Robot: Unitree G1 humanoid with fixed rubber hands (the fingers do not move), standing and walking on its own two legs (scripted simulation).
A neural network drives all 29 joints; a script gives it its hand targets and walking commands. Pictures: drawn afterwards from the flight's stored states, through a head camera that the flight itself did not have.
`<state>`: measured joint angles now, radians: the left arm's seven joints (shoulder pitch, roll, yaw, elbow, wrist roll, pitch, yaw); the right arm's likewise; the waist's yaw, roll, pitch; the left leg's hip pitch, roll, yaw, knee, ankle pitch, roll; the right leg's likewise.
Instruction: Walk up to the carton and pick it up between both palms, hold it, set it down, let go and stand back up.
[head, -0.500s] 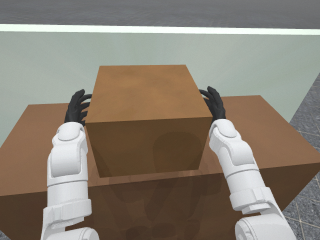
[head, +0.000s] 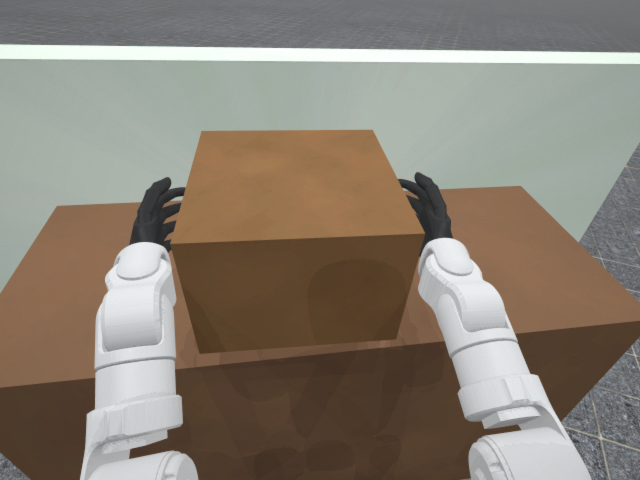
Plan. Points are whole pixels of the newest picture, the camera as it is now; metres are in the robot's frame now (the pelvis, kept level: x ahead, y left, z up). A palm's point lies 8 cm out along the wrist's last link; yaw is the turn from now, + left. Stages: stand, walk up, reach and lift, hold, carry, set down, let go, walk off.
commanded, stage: hold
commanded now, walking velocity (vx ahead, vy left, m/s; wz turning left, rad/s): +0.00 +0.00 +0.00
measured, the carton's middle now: (294, 230) +0.40 +0.01 +0.16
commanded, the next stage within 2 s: none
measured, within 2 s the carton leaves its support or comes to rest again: neither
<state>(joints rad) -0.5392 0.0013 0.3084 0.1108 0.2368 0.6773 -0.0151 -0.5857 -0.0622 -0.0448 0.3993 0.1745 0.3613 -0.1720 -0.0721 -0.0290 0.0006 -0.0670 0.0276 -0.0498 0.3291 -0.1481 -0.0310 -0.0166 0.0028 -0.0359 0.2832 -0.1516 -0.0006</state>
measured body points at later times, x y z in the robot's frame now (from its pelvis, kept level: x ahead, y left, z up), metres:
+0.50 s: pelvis +0.00 +0.00 +0.00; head -0.05 +0.02 +0.45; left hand +0.37 +0.18 +0.18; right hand +0.37 -0.15 +0.18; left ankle +0.03 +0.14 -0.75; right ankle +0.01 -0.12 -0.75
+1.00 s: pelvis +0.00 +0.00 +0.00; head -0.04 +0.02 +0.45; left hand +0.37 +0.17 +0.18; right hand +0.37 -0.16 +0.18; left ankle +0.03 +0.14 -0.75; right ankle +0.01 -0.12 -0.75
